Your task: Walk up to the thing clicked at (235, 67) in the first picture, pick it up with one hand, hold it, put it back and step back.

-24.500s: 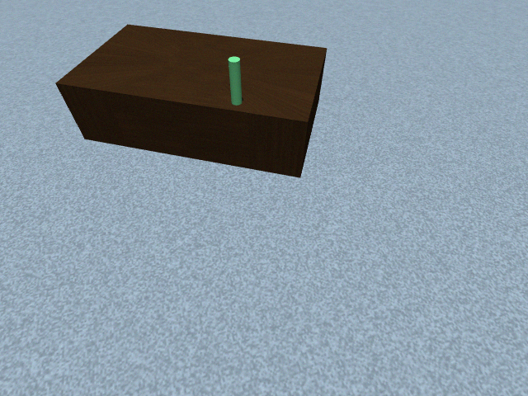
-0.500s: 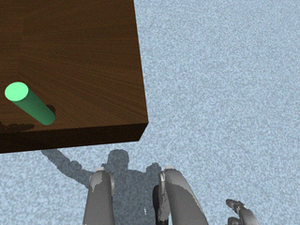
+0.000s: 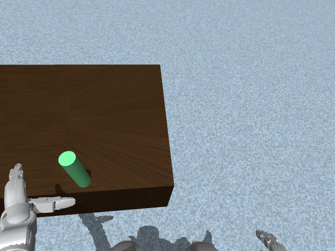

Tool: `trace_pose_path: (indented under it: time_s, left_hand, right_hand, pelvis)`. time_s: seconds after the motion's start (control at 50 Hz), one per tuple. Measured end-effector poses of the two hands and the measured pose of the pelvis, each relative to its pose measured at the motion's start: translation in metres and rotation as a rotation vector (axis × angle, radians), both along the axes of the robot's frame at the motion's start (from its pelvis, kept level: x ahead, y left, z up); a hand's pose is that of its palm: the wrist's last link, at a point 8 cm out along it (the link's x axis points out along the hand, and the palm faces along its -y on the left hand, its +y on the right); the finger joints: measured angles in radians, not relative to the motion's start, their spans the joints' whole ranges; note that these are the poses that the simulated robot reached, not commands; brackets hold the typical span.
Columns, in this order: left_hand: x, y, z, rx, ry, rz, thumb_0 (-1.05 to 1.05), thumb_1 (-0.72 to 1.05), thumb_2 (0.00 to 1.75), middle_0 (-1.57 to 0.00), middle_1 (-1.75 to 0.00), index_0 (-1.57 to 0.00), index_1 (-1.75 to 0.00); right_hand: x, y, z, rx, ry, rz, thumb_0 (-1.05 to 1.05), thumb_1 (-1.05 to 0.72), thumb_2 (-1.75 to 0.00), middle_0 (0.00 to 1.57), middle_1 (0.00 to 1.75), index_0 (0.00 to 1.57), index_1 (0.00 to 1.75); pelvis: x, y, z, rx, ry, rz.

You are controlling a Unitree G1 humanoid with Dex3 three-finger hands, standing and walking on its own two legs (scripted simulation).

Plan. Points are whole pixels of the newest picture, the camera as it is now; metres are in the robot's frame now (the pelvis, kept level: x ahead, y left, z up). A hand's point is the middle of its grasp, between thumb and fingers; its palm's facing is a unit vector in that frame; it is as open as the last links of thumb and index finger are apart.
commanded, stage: home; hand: left
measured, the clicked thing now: (76, 171) +0.41 +0.29 -0.26
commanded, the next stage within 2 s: none
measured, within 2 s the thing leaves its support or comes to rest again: neither
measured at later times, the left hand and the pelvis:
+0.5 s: hand (95, 245) +0.16 +0.15 -0.06, palm faces +0.17 -0.95 -0.27, open 17.1 cm; pelvis +0.00 -0.03 +0.01, yaw +2 degrees
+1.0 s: hand (93, 242) +0.17 +0.16 -0.06, palm faces +0.14 -0.95 -0.29, open 17.2 cm; pelvis +0.00 -0.03 +0.00, yaw +1 degrees
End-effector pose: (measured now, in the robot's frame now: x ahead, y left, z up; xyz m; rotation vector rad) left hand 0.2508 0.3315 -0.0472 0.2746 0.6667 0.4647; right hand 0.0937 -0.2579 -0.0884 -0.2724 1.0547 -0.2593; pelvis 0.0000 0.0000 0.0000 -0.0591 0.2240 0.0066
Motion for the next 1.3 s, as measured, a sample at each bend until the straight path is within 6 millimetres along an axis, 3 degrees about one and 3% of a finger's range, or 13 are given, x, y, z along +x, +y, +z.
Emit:
trace_pose_path:
  time_s: [0.22,0.3,0.38,0.5,0.76,1.3]
  left_hand:
    - [-0.073,-0.087,0.012,-0.092,0.053,-0.120,-0.01,-0.42,0.13,-0.07,-0.07,-0.07,-0.07]
    - [-0.098,-0.116,0.012,-0.147,0.071,-0.139,-0.01,-0.44,0.11,-0.07,-0.07,-0.07,-0.07]
    - [-0.112,-0.132,0.013,-0.176,0.080,-0.141,-0.01,-0.46,0.10,-0.07,-0.07,-0.07,-0.07]
    - [-0.113,-0.133,0.016,-0.153,0.079,-0.139,-0.01,-0.48,0.10,-0.06,-0.07,-0.07,-0.07]
    - [-0.104,-0.136,0.017,-0.139,0.079,-0.172,-0.01,-0.50,0.08,-0.06,-0.06,-0.06,-0.06]
    - [-0.112,-0.120,0.017,-0.137,0.079,-0.163,-0.01,-0.51,0.08,-0.06,-0.06,-0.06,-0.06]
  right_hand:
    - [0.068,0.013,0.018,0.065,-0.235,0.071,0.00,-0.90,-0.90,0.20,0.30,0.21,0.30]
    - [0.083,0.014,0.023,0.074,-0.287,0.099,0.01,-0.90,-0.90,0.20,0.30,0.21,0.30]
    - [0.091,0.011,0.028,0.066,-0.320,0.124,0.01,-0.90,-0.90,0.20,0.30,0.21,0.30]
    - [0.091,0.001,0.029,0.044,-0.340,0.128,0.01,-0.90,-0.90,0.20,0.30,0.21,0.30]
    - [0.066,-0.013,0.020,0.026,-0.311,0.074,0.01,-0.90,-0.91,0.20,0.30,0.21,0.30]
    - [0.069,0.010,0.024,0.024,-0.372,0.098,0.01,-0.90,-0.91,0.20,0.30,0.21,0.30]
  pelvis:
    - [0.007,-0.014,0.011,0.028,-0.080,0.012]
    - [0.007,-0.021,0.012,0.036,-0.099,0.018]
    - [0.005,-0.028,0.012,0.042,-0.109,0.026]
    - [0.004,-0.035,0.010,0.045,-0.111,0.031]
    - [0.007,-0.034,0.007,0.045,-0.109,0.021]
    - [0.001,-0.021,0.003,0.031,-0.108,0.022]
